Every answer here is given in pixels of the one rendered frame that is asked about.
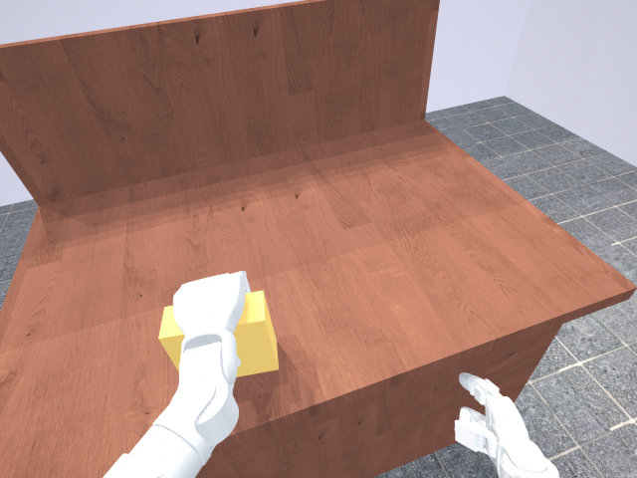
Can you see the sponge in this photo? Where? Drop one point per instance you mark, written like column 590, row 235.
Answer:
column 255, row 337

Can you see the right robot hand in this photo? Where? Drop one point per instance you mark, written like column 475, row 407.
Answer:
column 483, row 433

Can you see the left robot hand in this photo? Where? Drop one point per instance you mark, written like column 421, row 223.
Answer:
column 213, row 302

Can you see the table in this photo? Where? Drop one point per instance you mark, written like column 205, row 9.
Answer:
column 288, row 141

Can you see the robot left forearm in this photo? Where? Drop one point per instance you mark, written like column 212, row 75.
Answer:
column 201, row 414

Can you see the robot right forearm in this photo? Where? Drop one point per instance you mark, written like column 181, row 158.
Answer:
column 518, row 457

